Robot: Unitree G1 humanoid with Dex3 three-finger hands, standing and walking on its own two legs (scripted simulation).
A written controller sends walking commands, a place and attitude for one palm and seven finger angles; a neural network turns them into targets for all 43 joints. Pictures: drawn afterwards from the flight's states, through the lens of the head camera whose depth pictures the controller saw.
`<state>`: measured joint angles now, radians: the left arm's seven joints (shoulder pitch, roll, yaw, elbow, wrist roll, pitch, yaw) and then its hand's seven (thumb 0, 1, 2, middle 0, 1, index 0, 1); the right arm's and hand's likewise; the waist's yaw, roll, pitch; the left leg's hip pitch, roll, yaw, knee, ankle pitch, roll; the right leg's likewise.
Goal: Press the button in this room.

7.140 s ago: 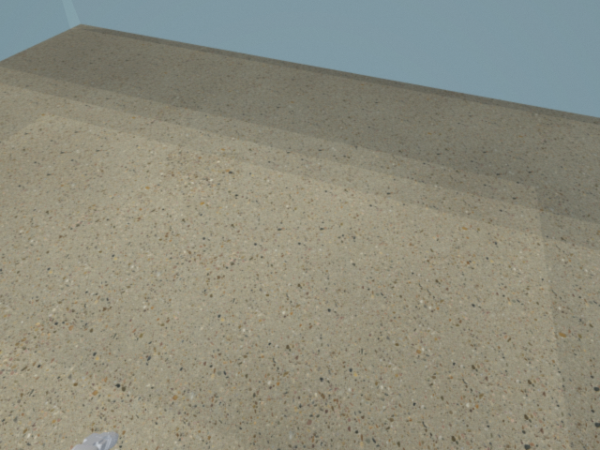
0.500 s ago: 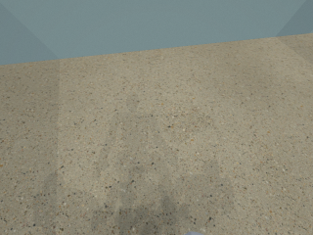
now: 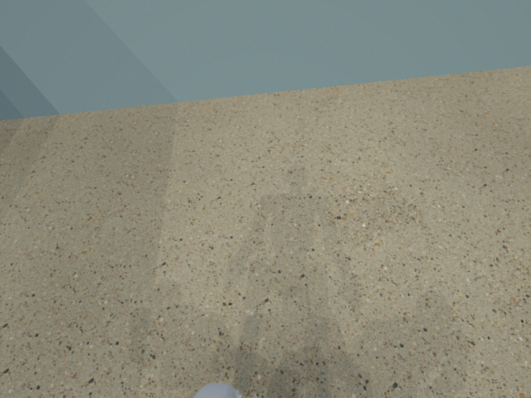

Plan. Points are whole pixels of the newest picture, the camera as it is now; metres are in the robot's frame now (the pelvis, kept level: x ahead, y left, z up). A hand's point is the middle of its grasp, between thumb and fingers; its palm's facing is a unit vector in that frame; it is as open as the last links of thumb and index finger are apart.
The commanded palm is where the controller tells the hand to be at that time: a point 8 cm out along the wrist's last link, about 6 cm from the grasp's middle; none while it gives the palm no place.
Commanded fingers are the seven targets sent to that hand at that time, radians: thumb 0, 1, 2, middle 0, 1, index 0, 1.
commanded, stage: turn or walk to find it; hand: left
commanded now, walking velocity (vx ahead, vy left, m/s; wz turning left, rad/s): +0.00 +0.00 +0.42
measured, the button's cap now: out of the picture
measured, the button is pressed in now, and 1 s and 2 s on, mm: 0 0 0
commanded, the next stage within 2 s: none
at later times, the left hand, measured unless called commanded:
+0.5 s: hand out of the picture +0.01 +0.27 -0.17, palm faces +0.25 -0.94 -0.25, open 7.4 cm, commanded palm none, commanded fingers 0.00 0.90 0.90 -0.20 -0.30 -0.20 -0.30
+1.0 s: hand out of the picture -0.06 +0.19 -0.15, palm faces +0.44 -0.86 -0.27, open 7.4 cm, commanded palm none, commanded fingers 0.00 0.90 0.90 -0.20 -0.30 -0.20 -0.30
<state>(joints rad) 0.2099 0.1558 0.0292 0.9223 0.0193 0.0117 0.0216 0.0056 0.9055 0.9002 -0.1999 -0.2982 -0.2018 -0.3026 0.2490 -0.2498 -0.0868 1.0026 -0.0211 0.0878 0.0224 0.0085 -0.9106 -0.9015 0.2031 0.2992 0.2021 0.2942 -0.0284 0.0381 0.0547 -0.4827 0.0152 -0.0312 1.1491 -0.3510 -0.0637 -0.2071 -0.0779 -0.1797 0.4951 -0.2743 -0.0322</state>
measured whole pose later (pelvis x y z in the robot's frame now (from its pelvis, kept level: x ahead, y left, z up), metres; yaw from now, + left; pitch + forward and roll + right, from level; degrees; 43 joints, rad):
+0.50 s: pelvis -0.02 +0.05 +0.00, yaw +11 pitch +0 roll +0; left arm 0.19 0.25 0.06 0.96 0.01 0.06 0.01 0.01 0.91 0.90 -0.19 -0.30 -0.20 -0.30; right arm 0.16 -0.18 -0.03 0.96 -0.01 0.02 0.00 0.01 -0.91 -0.90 0.21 0.30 0.21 0.29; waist 0.01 -0.02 0.06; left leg -0.20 -0.02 0.00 0.46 -0.25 0.04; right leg -0.44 -0.09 -0.04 0.99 -0.43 0.10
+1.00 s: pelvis -0.04 -0.01 +0.00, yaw +25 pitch -1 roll +2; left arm 0.23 0.17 0.03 0.94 0.02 0.01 0.02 0.01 0.91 0.90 -0.20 -0.30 -0.20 -0.30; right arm 0.24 -0.25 -0.08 1.01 -0.02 0.09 0.02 0.01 -0.91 -0.90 0.20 0.30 0.20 0.29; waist -0.01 0.02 0.06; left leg -0.42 0.04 -0.01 1.03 -0.40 -0.07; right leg -0.22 -0.11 -0.22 0.49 -0.25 -0.04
